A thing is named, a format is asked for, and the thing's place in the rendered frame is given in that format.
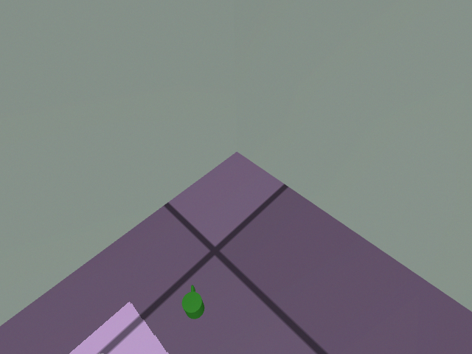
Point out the mug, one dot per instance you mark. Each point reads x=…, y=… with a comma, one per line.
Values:
x=192, y=304

